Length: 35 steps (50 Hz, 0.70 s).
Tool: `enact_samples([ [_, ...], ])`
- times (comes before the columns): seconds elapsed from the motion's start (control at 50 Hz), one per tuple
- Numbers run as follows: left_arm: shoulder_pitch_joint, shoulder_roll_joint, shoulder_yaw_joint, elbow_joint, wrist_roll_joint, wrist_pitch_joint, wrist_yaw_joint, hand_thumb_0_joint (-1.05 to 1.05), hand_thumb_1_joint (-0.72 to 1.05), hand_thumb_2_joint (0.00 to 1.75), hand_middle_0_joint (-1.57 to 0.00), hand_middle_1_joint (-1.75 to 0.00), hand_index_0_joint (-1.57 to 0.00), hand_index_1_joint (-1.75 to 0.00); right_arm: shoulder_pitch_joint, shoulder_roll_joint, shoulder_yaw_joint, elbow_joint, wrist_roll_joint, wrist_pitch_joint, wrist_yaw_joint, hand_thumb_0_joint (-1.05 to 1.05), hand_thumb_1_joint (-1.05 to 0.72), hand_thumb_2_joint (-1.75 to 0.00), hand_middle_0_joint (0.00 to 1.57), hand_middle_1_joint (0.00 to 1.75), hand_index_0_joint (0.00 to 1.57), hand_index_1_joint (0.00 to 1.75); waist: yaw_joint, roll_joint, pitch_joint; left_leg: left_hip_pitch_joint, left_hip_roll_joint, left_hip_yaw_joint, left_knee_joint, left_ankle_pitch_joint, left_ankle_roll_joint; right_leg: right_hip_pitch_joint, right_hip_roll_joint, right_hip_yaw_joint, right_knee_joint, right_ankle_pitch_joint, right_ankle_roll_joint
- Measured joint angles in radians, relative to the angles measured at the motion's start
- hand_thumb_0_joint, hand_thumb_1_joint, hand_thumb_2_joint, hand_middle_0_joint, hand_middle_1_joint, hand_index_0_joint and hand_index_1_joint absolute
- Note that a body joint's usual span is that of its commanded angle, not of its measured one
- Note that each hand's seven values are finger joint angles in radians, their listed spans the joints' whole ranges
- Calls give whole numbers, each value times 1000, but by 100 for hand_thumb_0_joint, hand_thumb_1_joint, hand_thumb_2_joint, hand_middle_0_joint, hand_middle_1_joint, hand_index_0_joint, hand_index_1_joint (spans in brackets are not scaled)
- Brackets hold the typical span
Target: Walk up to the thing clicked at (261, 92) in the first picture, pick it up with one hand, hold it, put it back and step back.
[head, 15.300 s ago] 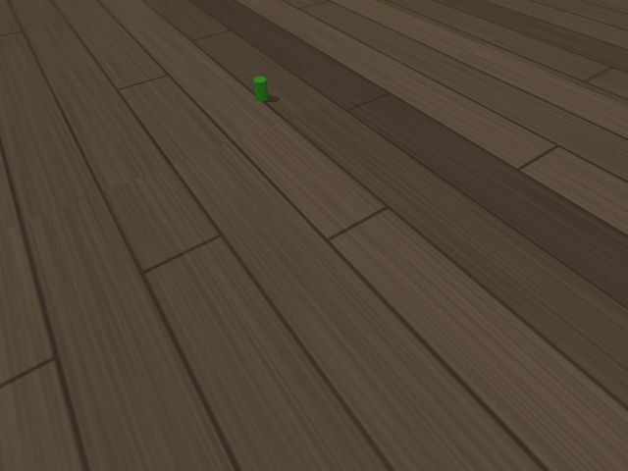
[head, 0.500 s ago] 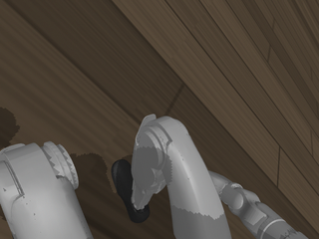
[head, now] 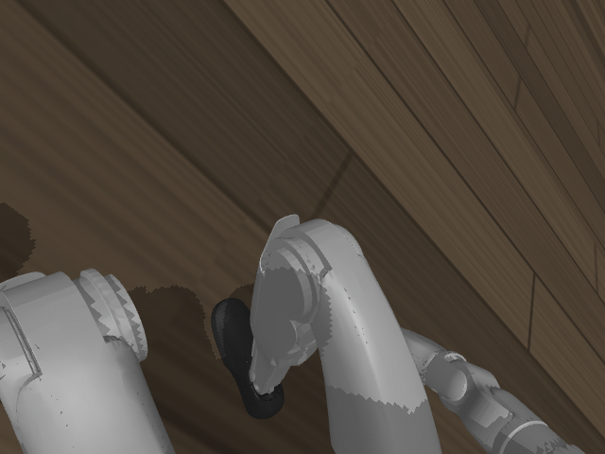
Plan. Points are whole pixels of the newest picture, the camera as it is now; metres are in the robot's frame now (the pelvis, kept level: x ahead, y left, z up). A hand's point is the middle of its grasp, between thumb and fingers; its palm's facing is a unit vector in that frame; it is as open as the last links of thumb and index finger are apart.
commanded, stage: settle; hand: left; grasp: from the side
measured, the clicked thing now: out of the picture +0.42 +0.28 -0.22
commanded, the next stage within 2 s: lift in 1.68 s
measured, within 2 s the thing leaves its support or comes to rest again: leaves its support in 0.12 s
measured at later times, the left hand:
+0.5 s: hand out of the picture +0.39 +0.32 -0.08, palm faces +0.35 -0.93 -0.06, open 10.9 cm
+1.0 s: hand out of the picture +0.40 +0.31 +0.01, palm faces +0.35 -0.93 -0.10, open 10.9 cm
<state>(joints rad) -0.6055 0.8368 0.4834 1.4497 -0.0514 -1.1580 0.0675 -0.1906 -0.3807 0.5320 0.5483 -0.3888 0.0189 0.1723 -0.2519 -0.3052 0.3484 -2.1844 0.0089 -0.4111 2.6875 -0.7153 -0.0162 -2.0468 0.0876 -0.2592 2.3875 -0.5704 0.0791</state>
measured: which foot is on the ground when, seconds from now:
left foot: down 0.00-1.00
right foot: down 0.00-1.00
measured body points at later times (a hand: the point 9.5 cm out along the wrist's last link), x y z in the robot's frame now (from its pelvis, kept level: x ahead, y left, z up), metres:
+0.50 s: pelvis +0.01 -0.01 +0.03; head +0.19 +0.17 +0.40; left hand +0.36 +0.37 -0.07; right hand +0.21 -0.23 -0.03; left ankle +0.08 +0.12 -0.25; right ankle +0.16 -0.12 -0.25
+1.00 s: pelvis +0.03 -0.02 +0.06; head +0.23 +0.09 +0.45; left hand +0.38 +0.36 +0.01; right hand +0.23 -0.24 -0.06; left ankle +0.08 +0.12 -0.25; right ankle +0.16 -0.13 -0.25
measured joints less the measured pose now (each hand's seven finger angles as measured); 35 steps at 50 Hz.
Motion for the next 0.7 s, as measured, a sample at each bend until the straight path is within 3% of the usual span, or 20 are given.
enact_samples([
  [0.16, 50, -67, 0, -156, 6, 71, -10, 0, -39, 96, -65, -96, -62, -99, 27, 13, -45, 13, 19, 0, 6, 0, -92, -90, 20, 30, 21, 30, 29, 17, -24, 1, -4, 12, -18, -4, -8, -1, -12, 7, -4, -12, -8],
  [0.28, 78, -112, -33, -299, 2, 144, -24, 1, -42, 99, -66, -97, -63, -99, 61, 30, -96, 32, 51, 7, 4, 0, -92, -90, 20, 30, 21, 30, 52, 52, -84, -4, -8, 37, -53, -2, -11, -5, -29, 20, -17, -28, -14],
  [0.4, 96, -146, -82, -399, -25, 228, -56, 1, -43, 102, -66, -97, -63, -99, 89, 35, -167, 41, 100, 11, 2, 0, -92, -90, 20, 30, 21, 30, 68, 118, -162, -23, -9, 75, -92, 8, 0, -20, -44, 43, -35, -39, -20],
  [0.56, 130, -239, -126, -500, -65, 335, -120, 1, -44, 104, -67, -97, -64, -99, 138, 44, -258, 61, 176, 23, -5, 0, -91, -90, 20, 30, 21, 30, 103, 183, -255, -46, -5, 136, -143, 25, 13, -53, -60, 85, -48, -46, -31],
  [0.7, 157, -306, -138, -577, -62, 407, -146, 1, -45, 104, -67, -97, -64, -99, 172, 72, -312, 68, 220, 34, -24, 0, -90, -90, 20, 30, 21, 30, 119, 205, -302, -49, -5, 176, -188, 26, 5, -77, -75, 116, -56, -60, -35],
])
